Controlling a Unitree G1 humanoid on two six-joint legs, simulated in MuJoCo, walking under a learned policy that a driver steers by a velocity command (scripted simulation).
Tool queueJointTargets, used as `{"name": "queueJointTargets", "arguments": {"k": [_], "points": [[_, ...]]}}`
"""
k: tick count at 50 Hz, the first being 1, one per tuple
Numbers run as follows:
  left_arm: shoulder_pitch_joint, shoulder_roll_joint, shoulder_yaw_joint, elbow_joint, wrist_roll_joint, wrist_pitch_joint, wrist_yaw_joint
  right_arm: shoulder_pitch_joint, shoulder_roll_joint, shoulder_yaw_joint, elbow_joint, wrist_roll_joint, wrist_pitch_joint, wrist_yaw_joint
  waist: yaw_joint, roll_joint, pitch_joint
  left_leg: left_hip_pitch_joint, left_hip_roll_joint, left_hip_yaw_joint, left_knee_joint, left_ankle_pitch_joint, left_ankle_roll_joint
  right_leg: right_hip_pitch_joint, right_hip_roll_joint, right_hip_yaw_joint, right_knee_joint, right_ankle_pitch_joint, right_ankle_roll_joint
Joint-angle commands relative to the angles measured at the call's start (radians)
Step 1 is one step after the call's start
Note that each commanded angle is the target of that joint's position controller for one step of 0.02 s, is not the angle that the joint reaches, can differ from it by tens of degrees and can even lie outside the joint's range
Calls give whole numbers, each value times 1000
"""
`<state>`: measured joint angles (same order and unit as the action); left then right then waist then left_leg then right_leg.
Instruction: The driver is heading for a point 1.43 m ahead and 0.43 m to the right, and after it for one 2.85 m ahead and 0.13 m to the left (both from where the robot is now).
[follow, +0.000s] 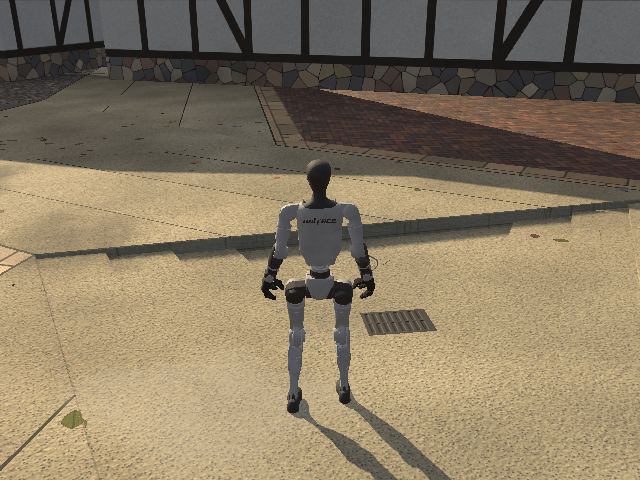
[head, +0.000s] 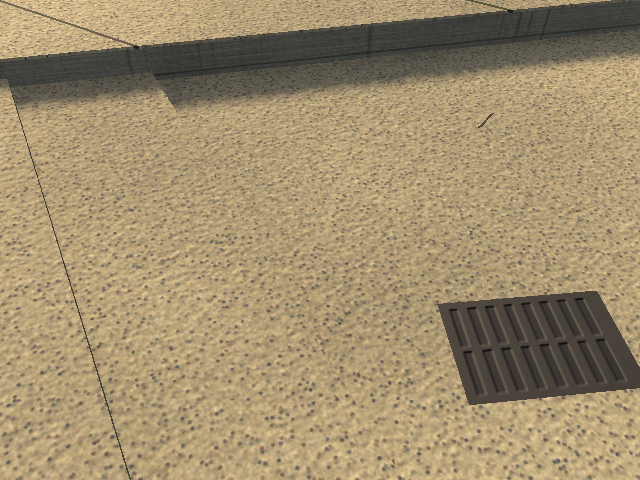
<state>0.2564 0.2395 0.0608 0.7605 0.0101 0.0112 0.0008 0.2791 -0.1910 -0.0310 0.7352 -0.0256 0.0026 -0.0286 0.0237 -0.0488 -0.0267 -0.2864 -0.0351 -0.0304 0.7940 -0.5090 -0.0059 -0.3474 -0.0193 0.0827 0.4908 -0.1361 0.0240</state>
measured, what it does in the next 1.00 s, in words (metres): stands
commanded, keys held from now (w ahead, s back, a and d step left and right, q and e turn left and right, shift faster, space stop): shift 1.00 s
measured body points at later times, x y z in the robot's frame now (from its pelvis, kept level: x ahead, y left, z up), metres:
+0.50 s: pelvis +0.02 +0.00 +0.00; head +0.02 +0.00 +0.45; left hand +0.10 +0.23 -0.14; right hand +0.04 -0.24 -0.15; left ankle -0.05 +0.13 -0.70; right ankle +0.07 -0.13 -0.74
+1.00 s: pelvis +0.02 -0.02 +0.00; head +0.03 -0.02 +0.45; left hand +0.07 +0.21 -0.15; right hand +0.00 -0.24 -0.15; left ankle -0.05 +0.13 -0.70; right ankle +0.07 -0.13 -0.74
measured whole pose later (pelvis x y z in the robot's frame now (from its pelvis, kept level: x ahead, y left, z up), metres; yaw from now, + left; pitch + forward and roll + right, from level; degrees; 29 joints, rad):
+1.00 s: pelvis +0.02 -0.02 +0.00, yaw -1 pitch +0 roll +2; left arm 0.26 0.16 0.04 0.98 0.00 0.02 0.04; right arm 0.31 -0.13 -0.05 1.11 0.01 -0.02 -0.06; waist -0.02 -0.05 0.02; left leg -0.20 -0.01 -0.02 0.72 -0.51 -0.03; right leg -0.30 0.00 0.09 0.48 -0.18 0.00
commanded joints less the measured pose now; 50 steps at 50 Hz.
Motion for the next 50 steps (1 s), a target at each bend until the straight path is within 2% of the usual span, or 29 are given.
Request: {"name": "queueJointTargets", "arguments": {"k": [1, 3, 7, 13, 31, 50], "points": [[-32, 66, 16, -63, -5, -11, 2, 0, -90, -21, -42, 8, -23, -14, -16, 58, 105, -211, 58, -74, -222, 20, 48, 76, -17, 25, -48, -105, -44], [-23, 66, 17, -52, 1, -15, 7, 14, -87, -23, -24, 13, -26, -19, -21, 47, 93, -185, 56, -65, -200, 60, 48, 67, -18, 32, -48, -95, -43], [2, 59, 18, -33, 0, -15, 15, 49, -65, -21, 18, 19, -32, -19, -25, 12, 42, -154, 43, -44, -167, 114, 40, 108, -27, 43, -36, -13, -54], [17, 47, 20, -9, -3, -2, 30, 71, -50, -22, 85, 26, -38, -19, -23, 20, 16, -147, 39, -34, -163, 159, 29, 156, -34, 46, -20, 86, -70], [17, 21, 16, 94, -9, 10, 44, 99, -35, -32, 260, 35, -37, -31, -39, 20, 50, -114, 36, -13, -195, 182, 13, 178, -28, 40, -47, 98, -75], [38, 4, -5, 195, -13, 3, 42, 103, -11, -34, 371, 39, -29, -36, -45, 12, 74, -79, 31, 4, -215, 174, -4, 188, -26, 49, -77, 64, -75]]}}
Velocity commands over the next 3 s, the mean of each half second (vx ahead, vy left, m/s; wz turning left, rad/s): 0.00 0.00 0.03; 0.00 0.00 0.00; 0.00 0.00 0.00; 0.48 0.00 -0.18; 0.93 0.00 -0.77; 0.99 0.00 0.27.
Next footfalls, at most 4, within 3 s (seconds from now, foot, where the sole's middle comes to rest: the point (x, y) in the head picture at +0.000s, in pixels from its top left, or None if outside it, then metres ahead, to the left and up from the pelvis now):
2.22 right None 0.36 -0.13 -0.77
2.64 left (433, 355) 0.89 -0.24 -0.81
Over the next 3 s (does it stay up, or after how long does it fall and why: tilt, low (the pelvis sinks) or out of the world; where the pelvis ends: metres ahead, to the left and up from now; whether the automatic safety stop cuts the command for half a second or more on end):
stays up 0.97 -0.36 -0.04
